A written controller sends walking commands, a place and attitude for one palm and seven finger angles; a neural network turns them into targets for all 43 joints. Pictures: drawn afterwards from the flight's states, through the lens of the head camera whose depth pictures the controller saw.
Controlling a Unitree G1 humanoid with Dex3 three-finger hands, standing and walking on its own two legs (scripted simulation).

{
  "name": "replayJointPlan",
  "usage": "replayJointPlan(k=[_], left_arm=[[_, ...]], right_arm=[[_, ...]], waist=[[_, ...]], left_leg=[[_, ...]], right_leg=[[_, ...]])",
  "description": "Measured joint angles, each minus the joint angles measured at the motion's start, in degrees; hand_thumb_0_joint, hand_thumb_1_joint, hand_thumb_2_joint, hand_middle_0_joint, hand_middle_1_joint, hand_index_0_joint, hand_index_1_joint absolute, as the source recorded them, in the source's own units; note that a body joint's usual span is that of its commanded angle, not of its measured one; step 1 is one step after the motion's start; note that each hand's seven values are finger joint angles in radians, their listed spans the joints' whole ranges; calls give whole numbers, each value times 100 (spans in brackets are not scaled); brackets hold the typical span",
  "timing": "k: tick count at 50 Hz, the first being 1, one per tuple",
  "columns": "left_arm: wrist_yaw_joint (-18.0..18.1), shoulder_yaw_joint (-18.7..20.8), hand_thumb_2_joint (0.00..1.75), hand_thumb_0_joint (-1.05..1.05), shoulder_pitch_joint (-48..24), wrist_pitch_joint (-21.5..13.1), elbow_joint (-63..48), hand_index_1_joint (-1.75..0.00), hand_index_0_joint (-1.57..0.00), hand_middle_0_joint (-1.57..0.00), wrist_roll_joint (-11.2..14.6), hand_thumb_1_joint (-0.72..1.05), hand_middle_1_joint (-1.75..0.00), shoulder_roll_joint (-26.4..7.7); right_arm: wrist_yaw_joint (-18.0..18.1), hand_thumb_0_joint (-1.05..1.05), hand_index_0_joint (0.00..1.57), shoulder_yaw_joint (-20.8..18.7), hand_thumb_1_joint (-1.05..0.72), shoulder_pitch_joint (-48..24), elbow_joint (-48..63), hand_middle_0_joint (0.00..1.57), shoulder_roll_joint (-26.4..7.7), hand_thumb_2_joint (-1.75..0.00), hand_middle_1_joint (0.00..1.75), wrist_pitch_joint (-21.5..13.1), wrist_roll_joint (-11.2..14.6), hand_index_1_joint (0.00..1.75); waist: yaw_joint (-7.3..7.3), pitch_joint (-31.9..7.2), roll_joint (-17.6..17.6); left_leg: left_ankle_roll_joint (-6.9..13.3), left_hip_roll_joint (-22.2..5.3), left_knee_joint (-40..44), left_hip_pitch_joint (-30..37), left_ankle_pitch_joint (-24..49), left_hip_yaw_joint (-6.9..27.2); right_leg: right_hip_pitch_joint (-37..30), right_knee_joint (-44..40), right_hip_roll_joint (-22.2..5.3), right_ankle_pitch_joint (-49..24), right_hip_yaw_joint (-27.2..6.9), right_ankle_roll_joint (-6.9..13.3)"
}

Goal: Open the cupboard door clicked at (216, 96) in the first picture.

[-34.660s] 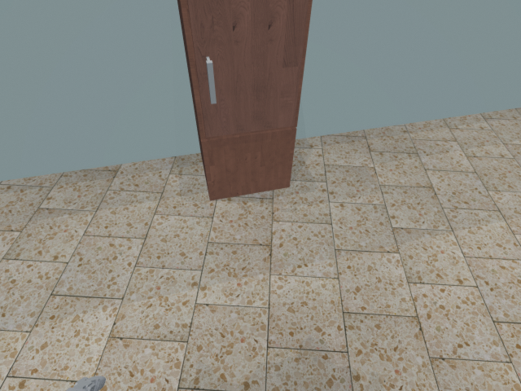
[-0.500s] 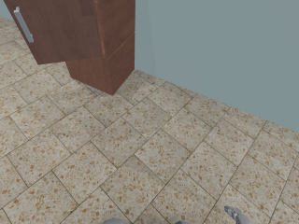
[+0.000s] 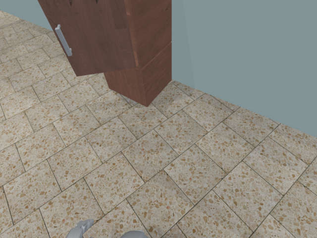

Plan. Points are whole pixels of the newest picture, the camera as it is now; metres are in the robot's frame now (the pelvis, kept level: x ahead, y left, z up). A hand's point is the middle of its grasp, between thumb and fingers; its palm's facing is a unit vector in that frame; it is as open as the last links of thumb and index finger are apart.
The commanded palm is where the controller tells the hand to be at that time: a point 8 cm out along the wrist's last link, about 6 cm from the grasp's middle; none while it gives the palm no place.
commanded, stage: turn to face it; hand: left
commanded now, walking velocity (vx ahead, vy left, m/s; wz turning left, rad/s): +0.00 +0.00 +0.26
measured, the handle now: (64, 40) +1.05 +0.54 -0.08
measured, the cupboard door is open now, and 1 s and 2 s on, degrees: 44 44 44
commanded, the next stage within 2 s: take the last steps up to it in 0.04 s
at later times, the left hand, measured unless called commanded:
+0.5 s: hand out of the picture -0.10 +0.21 -0.17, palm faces +0.30 -0.93 -0.21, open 7.3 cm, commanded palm none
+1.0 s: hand (80, 184) +0.30 +0.28 -0.15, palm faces +0.08 -0.97 -0.21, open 7.4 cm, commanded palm none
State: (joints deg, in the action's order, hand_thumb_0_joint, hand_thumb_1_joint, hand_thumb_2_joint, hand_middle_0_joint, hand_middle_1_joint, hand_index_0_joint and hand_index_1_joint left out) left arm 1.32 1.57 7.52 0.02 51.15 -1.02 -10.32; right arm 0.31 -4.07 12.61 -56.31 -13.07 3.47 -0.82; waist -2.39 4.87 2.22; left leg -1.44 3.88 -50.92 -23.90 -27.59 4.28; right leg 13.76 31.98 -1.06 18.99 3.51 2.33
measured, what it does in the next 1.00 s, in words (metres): walks ahead: left foot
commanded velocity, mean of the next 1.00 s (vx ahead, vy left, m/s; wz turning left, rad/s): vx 0.26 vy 0.08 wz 0.07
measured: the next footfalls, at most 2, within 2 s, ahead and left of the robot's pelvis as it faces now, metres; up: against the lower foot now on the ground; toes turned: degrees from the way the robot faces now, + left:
left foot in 0.52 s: +0.06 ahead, +0.17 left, +0.00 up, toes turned +15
right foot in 1.02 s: +0.31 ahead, +0.02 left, +0.00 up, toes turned +3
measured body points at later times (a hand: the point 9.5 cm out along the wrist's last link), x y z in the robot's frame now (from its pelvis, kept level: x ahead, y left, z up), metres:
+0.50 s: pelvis +0.03 +0.04 +0.00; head +0.04 +0.07 +0.45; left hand -0.11 +0.26 -0.16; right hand +0.22 -0.16 -0.12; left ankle +0.02 +0.15 -0.73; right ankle -0.02 -0.09 -0.73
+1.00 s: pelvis +0.17 +0.08 -0.01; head +0.21 +0.07 +0.44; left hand +0.29 +0.33 -0.13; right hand +0.07 -0.14 -0.15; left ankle +0.02 +0.16 -0.73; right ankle +0.27 +0.01 -0.73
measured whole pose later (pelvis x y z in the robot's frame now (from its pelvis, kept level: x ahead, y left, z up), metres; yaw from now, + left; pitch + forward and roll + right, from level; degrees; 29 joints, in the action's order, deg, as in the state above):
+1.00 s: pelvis +0.17 +0.08 -0.01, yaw +9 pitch +0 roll +2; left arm -1.1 2.2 2.6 -1.0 55.3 -1.2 -10.5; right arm 1.6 -0.5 29.2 -66.9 -8.9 -2.9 -1.6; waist -4.3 4.0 0.0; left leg 1.4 2.2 -20.1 3.0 -23.0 -6.4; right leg 24.9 36.4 -2.6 13.3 5.9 1.8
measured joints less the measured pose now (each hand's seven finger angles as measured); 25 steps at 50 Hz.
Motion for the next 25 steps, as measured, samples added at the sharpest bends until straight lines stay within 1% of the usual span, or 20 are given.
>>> replayJointPlan(k=[2, 3, 4, 6, 11, 16, 19, 22, 23, 25], left_arm=[[11, -25, 90, 0, 121, -1, 52, -30, -21, -20, 14, 91, -30, 76], [12, -31, 90, 0, 185, -2, 84, -30, -21, -20, 19, 91, -30, 103], [13, -34, 90, 0, 247, -6, 120, -30, -21, -20, 22, 90, -30, 125], [34, -13, 90, 0, 367, -19, 182, -30, -21, -20, 27, 91, -30, 149], [31, 44, 90, 0, 643, -97, 354, -30, -21, -20, -12, 92, -30, 74], [-26, 104, 90, 0, 1012, -185, 617, -30, -21, -20, -52, 91, -30, 10], [-51, 157, 90, 0, 1263, -208, 811, -30, -21, -20, -81, 91, -30, -60], [-78, 201, 90, 0, 1499, -188, 1015, -30, -21, -20, -97, 91, -30, -148], [-86, 214, 90, 0, 1572, -170, 1087, -30, -21, -20, -98, 91, -30, -174], [-115, 223, 90, 0, 1737, -111, 1217, -30, -20, -20, -82, 91, -30, -196]], right_arm=[[-21, 0, 20, -27, -91, -40, -63, 20, -40, -90, 30, 48, -6, 30], [-33, 0, 20, -36, -91, -60, -87, 20, -50, -90, 30, 63, -4, 30], [-42, 0, 20, -41, -91, -79, -105, 20, -55, -90, 30, 71, -3, 30], [-51, 0, 20, -40, -91, -117, -135, 20, -48, -90, 30, 82, -1, 30], [-55, 0, 20, 0, -91, -271, -218, 20, -9, -90, 30, 80, -7, 30], [-119, 0, 19, 47, -91, -484, -218, 20, 32, -90, 30, 25, -21, 30], [-171, 0, 19, 79, -91, -649, -161, 20, 78, -90, 29, -28, -22, 30], [-211, 0, 19, 121, -91, -820, -50, 20, 136, -90, 29, -114, -14, 30], [-219, 0, 19, 135, -91, -866, -6, 20, 159, -90, 29, -158, -13, 30], [-216, 0, 19, 182, -91, -896, 108, 20, 172, -90, 30, -301, -12, 30]], waist=[[5, 12, -21], [6, 6, -38], [7, 0, -58], [29, -17, -110], [206, -33, -221], [438, -84, -318], [590, -111, -430], [715, -125, -568], [739, -133, -613], [732, -192, -631]], left_leg=[[-78, -66, -919, -243, 76, -153], [-111, -121, -1198, -321, 182, -202], [-142, -179, -1359, -365, 287, -231], [-194, -291, -1389, -369, 416, -259], [-239, -451, -601, -64, 343, -327], [-177, -471, -44, 137, 280, -563], [-115, -462, 280, 206, 265, -715], [-32, -443, 875, 365, 342, -848], [-1, -430, 1179, 477, 461, -900], [88, -409, 1941, 835, 715, -992]], right_leg=[[-162, -180, -65, -64, 93, 39], [-229, -273, -89, -104, 140, 44], [-288, -358, -110, -140, 192, 47], [-377, -487, -146, -186, 297, 57], [-506, -626, -206, -202, 529, 70], [-632, -700, -307, -166, 746, -11], [-713, -726, -414, -128, 839, -108], [-774, -662, -561, -36, 892, -253], [-778, -587, -621, 25, 898, -314], [-698, -231, -726, 259, 892, -434]])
